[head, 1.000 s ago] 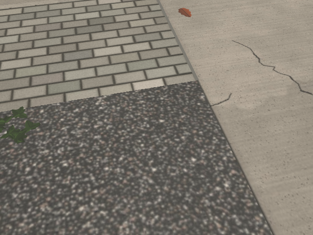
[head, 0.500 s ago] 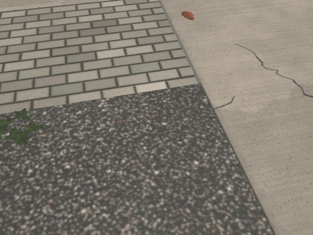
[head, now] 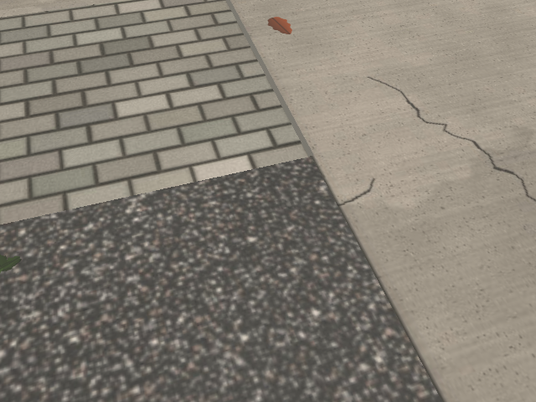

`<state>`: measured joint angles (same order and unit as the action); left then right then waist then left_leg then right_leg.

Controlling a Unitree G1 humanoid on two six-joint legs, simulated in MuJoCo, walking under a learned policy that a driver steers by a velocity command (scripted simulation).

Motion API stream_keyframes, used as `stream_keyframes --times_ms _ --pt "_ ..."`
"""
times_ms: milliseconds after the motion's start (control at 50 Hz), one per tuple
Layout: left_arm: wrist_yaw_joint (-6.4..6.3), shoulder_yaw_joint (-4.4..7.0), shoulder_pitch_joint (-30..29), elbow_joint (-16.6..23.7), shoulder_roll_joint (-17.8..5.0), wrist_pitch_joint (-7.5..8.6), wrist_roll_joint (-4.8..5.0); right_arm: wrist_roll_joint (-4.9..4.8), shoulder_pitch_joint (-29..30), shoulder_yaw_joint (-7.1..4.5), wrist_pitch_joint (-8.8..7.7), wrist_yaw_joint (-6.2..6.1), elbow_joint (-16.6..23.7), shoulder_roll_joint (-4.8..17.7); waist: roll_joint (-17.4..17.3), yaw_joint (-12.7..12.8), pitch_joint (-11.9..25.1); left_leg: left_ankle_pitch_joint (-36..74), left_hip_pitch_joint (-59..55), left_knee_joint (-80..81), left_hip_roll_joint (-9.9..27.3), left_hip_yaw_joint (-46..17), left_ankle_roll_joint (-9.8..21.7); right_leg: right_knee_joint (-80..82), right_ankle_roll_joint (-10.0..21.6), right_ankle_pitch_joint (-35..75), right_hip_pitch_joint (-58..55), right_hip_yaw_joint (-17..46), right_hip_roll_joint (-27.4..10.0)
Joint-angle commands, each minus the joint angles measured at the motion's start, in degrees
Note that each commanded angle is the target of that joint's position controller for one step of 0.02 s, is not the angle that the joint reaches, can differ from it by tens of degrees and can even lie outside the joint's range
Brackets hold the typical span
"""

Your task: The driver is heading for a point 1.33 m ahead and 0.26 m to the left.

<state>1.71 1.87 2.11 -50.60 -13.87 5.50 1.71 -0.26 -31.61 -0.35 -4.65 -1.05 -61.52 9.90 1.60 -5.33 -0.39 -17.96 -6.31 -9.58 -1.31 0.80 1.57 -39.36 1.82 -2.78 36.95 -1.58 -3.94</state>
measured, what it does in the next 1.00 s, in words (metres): walks ahead: right foot, then left foot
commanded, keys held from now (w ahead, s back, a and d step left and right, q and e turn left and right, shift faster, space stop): w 1.00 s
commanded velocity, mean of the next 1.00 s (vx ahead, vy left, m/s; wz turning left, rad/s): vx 0.49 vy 0.00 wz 0.00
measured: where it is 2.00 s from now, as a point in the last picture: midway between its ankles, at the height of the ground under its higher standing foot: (238, 191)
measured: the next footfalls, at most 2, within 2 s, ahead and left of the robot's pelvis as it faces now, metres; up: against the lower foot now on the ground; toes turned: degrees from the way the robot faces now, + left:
right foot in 0.12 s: +0.26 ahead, -0.13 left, +0.00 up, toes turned -2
left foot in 0.66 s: +0.58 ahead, +0.10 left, +0.00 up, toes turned +3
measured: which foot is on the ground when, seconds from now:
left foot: down 0.00-0.14, up 0.16-0.64, down 0.66-1.00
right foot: up 0.00-0.10, down 0.12-0.66, up 0.68-1.00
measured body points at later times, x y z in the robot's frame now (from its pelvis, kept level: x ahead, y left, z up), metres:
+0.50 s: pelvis +0.29 -0.04 +0.01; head +0.30 -0.04 +0.46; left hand +0.26 +0.22 -0.13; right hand +0.46 -0.29 -0.10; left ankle +0.48 +0.13 -0.68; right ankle +0.22 -0.13 -0.74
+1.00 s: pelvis +0.58 +0.02 +0.01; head +0.59 +0.03 +0.46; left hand +0.73 +0.28 -0.11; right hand +0.58 -0.24 -0.12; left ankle +0.54 +0.10 -0.74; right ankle +0.73 -0.16 -0.67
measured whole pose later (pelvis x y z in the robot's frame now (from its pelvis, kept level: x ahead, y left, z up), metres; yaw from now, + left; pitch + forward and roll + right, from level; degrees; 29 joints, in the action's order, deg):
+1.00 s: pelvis +0.58 +0.02 +0.01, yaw +0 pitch +1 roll +1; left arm -0.1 3.4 6.2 -51.5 -15.4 4.2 0.5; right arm 0.1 -21.0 -2.7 -5.5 0.6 -55.0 13.1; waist 2.3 -3.0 0.0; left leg -9.7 3.7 -11.8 -4.2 3.6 4.2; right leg -46.7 0.8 -1.1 39.4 2.5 -7.9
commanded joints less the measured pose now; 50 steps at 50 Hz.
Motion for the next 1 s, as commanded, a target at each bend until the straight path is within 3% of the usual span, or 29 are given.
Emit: stream_keyframes --times_ms 20,60,80,100,120,140,160,180,200,220,260,280,320,380,460,560,620,640,660,680,700,720,740,760,780,820,860,920,1000 --pt "0.69 -0.11 -8.1 5.9 -2.6 0.73 0.22 -0.89 -1.4 -2.36 -0.49 -0.58 1.7 10.7 -7.6 2.3 -9.4 20.4 7.7 4.5 15.0 -6.3 8.0 6.1 1.1 2.9 -2.3 -0.6 1.4" --pt "0.94 0.84 -5.4 5.9 -4.9 1.1 0.07 -0.63 0.0 -2.86 -0.07 -0.51 2.1 11.5 -8.1 5.2 -6.4 34.8 3.5 -1.2 15.8 -4.9 6.6 7.7 3.1 1.0 -7.5 -1.1 3.0" --pt "0.81 1.77 -0.8 4.8 -6.5 1.14 0.06 -0.23 0.8 -3.1 0.35 -0.44 2.4 12.1 -9.1 7.9 -2.4 46.2 2.6 -7.7 15.3 -3.6 5.8 7.1 4.2 -0.4 -14.1 -2.3 4.9" --pt "0.48 3.19 8.8 1.8 -8.7 0.98 0.31 0.25 1.6 -2.93 0.88 -0.34 2.9 11.6 -9.1 12.5 3.4 53.1 4.8 -18.8 13.1 -1.7 4.5 7.0 5.7 -1.0 -25.9 -3.2 6.6" --pt "-0.09 4.39 19.3 -0.7 -11.9 0.61 0.17 0.82 2.6 -2.31 0.95 -0.11 4.4 10.7 -6.6 16.8 10.1 43.1 16.3 -34.7 10.6 -0.6 2.6 6.5 8.6 -3.8 -42.7 4.6 -0.1" --pt "-0.12 5.59 26.1 -2.3 -17.8 0.29 -1.29 0.72 -5.0 0.12 -0.21 0.74 5.3 1.4 10.4 13.0 21.2 6.7 37.0 -59.5 -0.5 -0.4 -1.3 13.3 18.7 -18.3 -62.6 34.3 -16.6" --pt "0.15 4.09 24.3 -2.5 -13.0 0.3 -1.25 -0.79 -3.3 -0.33 -2.14 1.14 4.5 3.7 11.1 13.2 22.5 -12.4 43.7 -69.0 -1.6 -9.2 -0.1 24.6 19.0 -23.4 -61.0 49.0 -18.6" --pt "0.18 3.07 17.7 -1.8 -9.7 0.6 -0.87 -2.61 3.6 -1.72 -3.17 1.26 7.1 8.5 8.6 11.3 10.8 -9.3 49.3 -71.5 2.0 -8.1 1.2 25.2 15.2 -22.1 -51.8 39.9 -16.6" --pt "0.29 2.31 11.7 -0.4 -7.4 0.84 -0.84 -2.71 8.2 -1.96 -3.53 0.85 8.4 9.8 2.8 9.4 5.8 -3.3 47.4 -69.3 5.4 -6.6 1.9 26.0 13.2 -14.8 -41.7 30.6 -14.6" --pt "0.65 1.76 8.2 0.1 -5.6 1.07 -1.35 -2.0 9.9 -2.52 -3.2 0.28 8.5 9.8 -0.2 7.3 2.9 0.5 44.1 -65.8 7.5 -5.6 1.8 27.3 11.9 -8.1 -33.3 23.5 -12.1" --pt "1.03 1.22 7.0 -0.8 -3.6 1.42 -2.04 -1.24 7.2 -2.88 -1.4 -0.12 7.9 7.4 2.4 3.8 1.6 3.5 37.4 -60.8 9.9 -5.7 1.7 30.3 10.8 -4.6 -25.2 15.5 -8.2" --pt "0.93 1.22 8.1 -1.6 -3.7 1.57 -1.91 -1.15 6.8 -2.91 -0.72 -0.19 7.8 6.5 2.7 3.4 0.8 3.7 36.8 -59.4 10.1 -5.0 1.5 31.5 11.3 -3.0 -23.3 13.4 -7.5" --pt "0.29 1.44 10.2 -2.9 -5.3 1.81 -1.86 -0.66 10.1 -3.3 -0.09 -0.33 9.4 7.1 2.3 3.1 -1.5 6.7 39.8 -55.4 10.7 -4.3 0.6 33.5 12.3 -1.0 -21.8 11.0 -7.3" --pt "-1.03 1.71 13.9 -4.0 -7.1 1.41 -1.8 -0.06 18.8 -3.57 -0.35 -0.19 12.6 7.8 0.7 5.0 -3.4 15.6 46.7 -44.6 11.1 -3.9 -0.9 34.5 12.2 0.9 -25.1 9.7 -7.6" --pt "-1.87 1.8 18.2 -4.8 -8.5 0.8 -1.11 -0.39 28.1 -2.88 -1.08 0.88 15.1 6.5 0.6 8.0 -4.1 25.1 44.2 -29.2 8.2 -1.2 -1.1 34.6 10.1 1.9 -28.1 6.0 -6.1" --pt "-2.2 2.19 23.4 -7.0 -9.1 -0.58 -0.53 -1.0 35.4 -2.41 -1.61 2.68 18.3 7.1 0.5 9.8 -5.7 21.4 46.3 -21.5 6.7 -1.3 0.2 30.5 9.5 3.4 -38.7 6.4 -9.9" --pt "-2.38 2.77 22.1 -6.7 -10.3 -1.52 -0.59 -1.08 32.2 -3.19 -2.07 3.35 18.5 9.5 2.4 6.8 -2.9 14.7 39.3 -19.3 4.4 0.2 2.6 24.2 7.9 16.1 -42.4 6.2 -11.1" --pt "-2.34 2.77 20.7 -6.3 -10.4 -1.87 -0.78 -1.02 26.6 -4.15 -2.15 3.23 17.1 11.2 2.9 3.4 0.8 14.1 30.9 -18.6 2.2 2.1 3.8 17.4 6.8 26.4 -41.8 4.6 -9.5" --pt "-2.3 2.18 20.1 -5.7 -9.0 -2.11 -1.24 -0.96 16.3 -5.66 -2.11 2.83 14.0 14.2 2.2 -1.1 7.3 15.1 16.4 -19.1 2.1 1.9 5.8 5.2 5.1 29.0 -37.0 2.2 -6.3" --pt "-2.31 1.06 21.4 -4.0 -6.6 -1.92 -2.56 -0.22 5.6 -6.82 -1.76 2.2 12.1 19.1 -6.2 -3.5 16.7 15.1 -1.8 -20.0 14.5 -13.1 9.7 -14.7 3.1 10.1 -23.9 -0.7 -1.9" --pt "-1.5 -1.03 29.0 -4.6 1.5 -0.43 -1.49 0.31 4.2 -6.97 -1.69 2.86 11.0 21.0 -21.2 1.2 23.2 3.1 -17.9 -10.7 25.1 -41.4 18.5 -31.5 0.3 -28.7 -2.4 3.5 8.6" --pt "-1.3 0.51 24.4 -4.8 -5.9 0.94 0.05 -0.12 6.3 -5.39 -1.85 2.91 11.6 14.9 -13.4 -0.5 18.9 -1.3 -14.9 -7.7 23.0 -41.1 15.7 -37.3 1.5 -29.2 3.7 9.6 4.9" --pt "-1.18 1.29 18.5 -3.0 -8.8 1.75 1.09 -0.25 11.6 -4.64 -1.98 2.7 12.7 12.5 -10.1 0.2 10.9 3.2 -6.9 -7.1 21.2 -31.6 13.1 -36.9 2.4 -23.6 6.1 8.1 2.0" --pt "-1.64 1.33 15.6 -2.5 -8.3 1.89 0.79 0.02 16.2 -4.2 -2.01 2.75 13.7 11.7 -4.3 2.1 7.1 10.8 1.6 -5.6 19.2 -24.8 12.0 -34.3 2.2 -18.2 3.4 6.7 -1.0" --pt "-1.96 1.76 14.3 -2.4 -7.8 1.51 -0.17 0.38 18.6 -3.86 -2.07 2.94 13.9 10.3 -3.0 3.6 4.0 15.9 7.9 -3.9 16.9 -19.7 11.5 -30.8 1.8 -15.2 1.1 6.2 -2.6" --pt "-1.94 1.79 16.5 -2.7 -5.2 0.03 -0.49 0.84 18.6 -3.48 -2.3 3.19 13.1 8.9 -5.1 6.1 3.3 19.0 12.9 -0.8 14.6 -14.8 11.3 -27.1 1.3 -12.4 -3.7 6.2 -4.3" --pt "-2.1 1.84 15.8 -2.4 -4.1 -0.98 -0.67 0.55 17.0 -3.77 -2.52 2.88 11.9 10.1 -4.8 6.8 1.5 22.0 15.0 1.1 14.1 -11.5 12.1 -23.8 0.5 -10.6 -2.6 5.3 -4.7" --pt "-2.18 2.1 9.1 0.0 -4.4 -1.27 -1.37 0.46 14.2 -4.18 -2.05 1.82 10.6 11.7 -4.0 5.5 -1.0 23.5 13.8 2.8 13.9 -8.9 12.1 -15.1 -1.1 -2.9 3.4 4.8 -5.0" --pt "-1.53 1.66 1.1 2.3 -3.1 -0.64 -1.24 0.01 11.3 -4.12 -1.44 0.97 9.3 12.1 -4.7 3.3 -2.6 21.5 13.2 3.7 11.6 -4.5 9.9 -0.9 -1.3 8.2 1.8 2.8 -3.1"
Velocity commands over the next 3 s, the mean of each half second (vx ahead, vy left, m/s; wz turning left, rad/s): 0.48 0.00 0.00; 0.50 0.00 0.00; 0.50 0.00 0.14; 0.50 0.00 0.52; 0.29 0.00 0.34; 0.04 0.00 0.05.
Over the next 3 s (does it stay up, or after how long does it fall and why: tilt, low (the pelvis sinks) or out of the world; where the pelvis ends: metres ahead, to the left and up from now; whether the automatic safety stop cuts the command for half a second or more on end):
stays up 1.39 0.15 -0.01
